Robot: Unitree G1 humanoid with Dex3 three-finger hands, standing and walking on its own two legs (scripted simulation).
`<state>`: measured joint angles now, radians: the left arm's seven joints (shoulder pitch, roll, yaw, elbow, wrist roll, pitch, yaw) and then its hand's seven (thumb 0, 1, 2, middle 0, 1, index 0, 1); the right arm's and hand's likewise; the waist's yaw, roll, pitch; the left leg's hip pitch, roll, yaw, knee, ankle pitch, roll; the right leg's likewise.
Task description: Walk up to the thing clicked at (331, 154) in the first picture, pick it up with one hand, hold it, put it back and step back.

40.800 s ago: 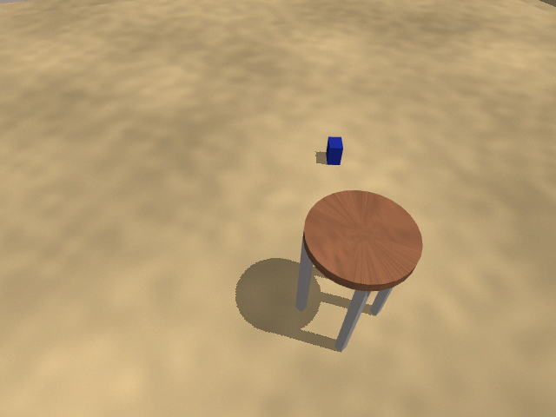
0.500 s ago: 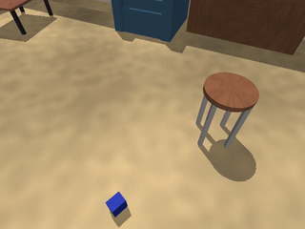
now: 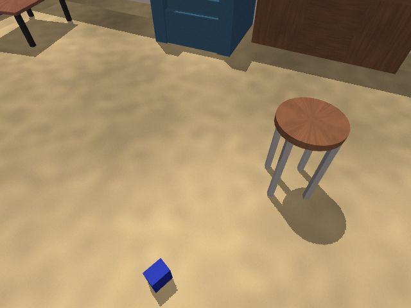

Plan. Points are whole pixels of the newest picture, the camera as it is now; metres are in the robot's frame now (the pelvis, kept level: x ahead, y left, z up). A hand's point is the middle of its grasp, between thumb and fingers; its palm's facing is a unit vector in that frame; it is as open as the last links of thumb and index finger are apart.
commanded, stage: go down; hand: left
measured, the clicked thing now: (158, 275) +0.38 +0.21 -0.73
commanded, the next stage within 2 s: none
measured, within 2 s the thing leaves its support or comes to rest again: neither
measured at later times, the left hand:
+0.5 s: hand out of the picture +0.15 +0.28 -0.19, palm faces +0.06 -0.94 -0.34, open 15.0 cm
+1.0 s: hand out of the picture +0.13 +0.30 -0.21, palm faces +0.12 -0.94 -0.33, open 17.0 cm
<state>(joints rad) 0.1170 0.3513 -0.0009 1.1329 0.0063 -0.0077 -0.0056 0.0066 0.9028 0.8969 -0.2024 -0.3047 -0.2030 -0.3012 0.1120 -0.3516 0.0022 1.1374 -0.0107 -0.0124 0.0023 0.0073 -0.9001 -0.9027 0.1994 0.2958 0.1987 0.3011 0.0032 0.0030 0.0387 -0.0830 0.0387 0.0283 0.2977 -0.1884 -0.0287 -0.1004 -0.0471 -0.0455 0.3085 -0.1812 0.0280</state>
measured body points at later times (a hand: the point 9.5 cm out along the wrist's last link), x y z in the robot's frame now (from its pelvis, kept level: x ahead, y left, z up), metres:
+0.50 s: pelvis -0.02 +0.01 -0.05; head +0.06 +0.02 +0.40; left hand +0.14 +0.33 -0.16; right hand +0.08 -0.26 -0.16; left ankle -0.02 +0.14 -0.75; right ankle -0.01 -0.13 -0.75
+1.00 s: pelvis -0.02 +0.01 -0.10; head +0.08 +0.04 +0.34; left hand +0.13 +0.34 -0.19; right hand +0.16 -0.23 -0.18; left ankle -0.02 +0.14 -0.75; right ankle -0.01 -0.13 -0.75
